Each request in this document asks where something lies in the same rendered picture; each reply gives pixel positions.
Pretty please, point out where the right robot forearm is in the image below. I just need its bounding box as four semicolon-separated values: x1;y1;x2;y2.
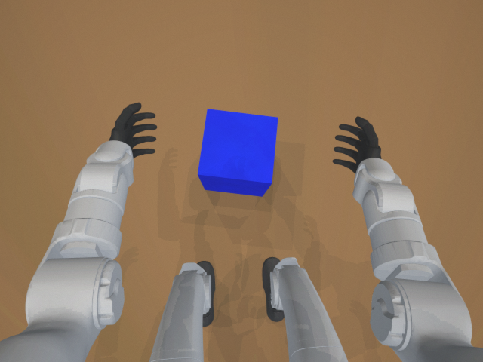
352;158;472;341

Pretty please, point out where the carton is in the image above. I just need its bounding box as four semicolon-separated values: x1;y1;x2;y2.
198;109;278;197

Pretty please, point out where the robot left foot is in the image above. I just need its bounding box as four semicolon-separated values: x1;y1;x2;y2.
197;261;215;327

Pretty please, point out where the right robot hand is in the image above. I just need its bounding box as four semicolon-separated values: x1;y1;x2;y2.
333;116;382;173

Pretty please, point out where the left robot hand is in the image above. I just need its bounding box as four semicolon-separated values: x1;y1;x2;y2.
109;103;157;158

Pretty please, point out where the robot right upper arm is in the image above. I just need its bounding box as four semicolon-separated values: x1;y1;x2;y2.
370;278;483;362

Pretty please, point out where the left robot forearm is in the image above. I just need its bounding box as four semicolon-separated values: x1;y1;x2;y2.
25;140;134;324

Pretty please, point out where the robot right shin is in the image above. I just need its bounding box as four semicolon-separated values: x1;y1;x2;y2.
270;257;307;310

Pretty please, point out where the robot left upper arm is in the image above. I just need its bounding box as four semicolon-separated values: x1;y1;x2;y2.
0;257;125;362

